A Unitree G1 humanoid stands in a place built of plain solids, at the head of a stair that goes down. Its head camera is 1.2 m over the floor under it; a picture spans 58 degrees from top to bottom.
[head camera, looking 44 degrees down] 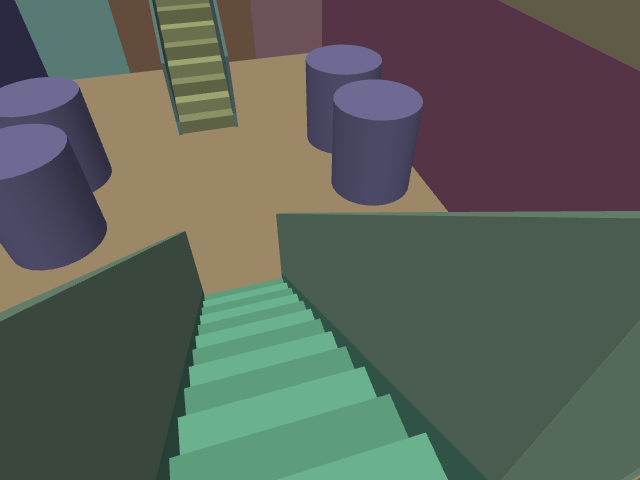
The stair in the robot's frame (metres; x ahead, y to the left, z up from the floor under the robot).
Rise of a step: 0.19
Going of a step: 0.24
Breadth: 0.83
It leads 17 degrees to the left of straight ahead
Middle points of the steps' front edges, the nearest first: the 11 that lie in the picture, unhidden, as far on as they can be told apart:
0.67 0.13 -0.38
0.90 0.20 -0.57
1.12 0.26 -0.77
1.35 0.33 -0.96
1.58 0.40 -1.15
1.80 0.46 -1.34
2.03 0.53 -1.54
2.25 0.60 -1.73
2.48 0.66 -1.92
2.70 0.73 -2.11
2.93 0.80 -2.31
